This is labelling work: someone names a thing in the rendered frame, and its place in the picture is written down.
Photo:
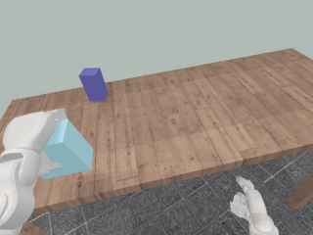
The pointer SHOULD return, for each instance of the sponge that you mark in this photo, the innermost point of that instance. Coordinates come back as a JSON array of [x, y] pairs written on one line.
[[69, 148]]

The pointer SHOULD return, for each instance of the robot left forearm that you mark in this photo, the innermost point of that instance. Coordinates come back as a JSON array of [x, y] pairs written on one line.
[[18, 175]]

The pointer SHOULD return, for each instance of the robot left hand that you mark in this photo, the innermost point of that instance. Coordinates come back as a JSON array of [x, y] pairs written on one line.
[[32, 132]]

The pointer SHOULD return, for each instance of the table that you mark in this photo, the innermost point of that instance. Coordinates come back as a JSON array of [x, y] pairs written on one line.
[[175, 125]]

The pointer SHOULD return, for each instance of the robot right hand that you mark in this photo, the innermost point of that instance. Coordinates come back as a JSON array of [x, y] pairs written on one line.
[[251, 202]]

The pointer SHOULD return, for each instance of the robot right forearm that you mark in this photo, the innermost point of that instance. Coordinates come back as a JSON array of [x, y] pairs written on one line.
[[260, 223]]

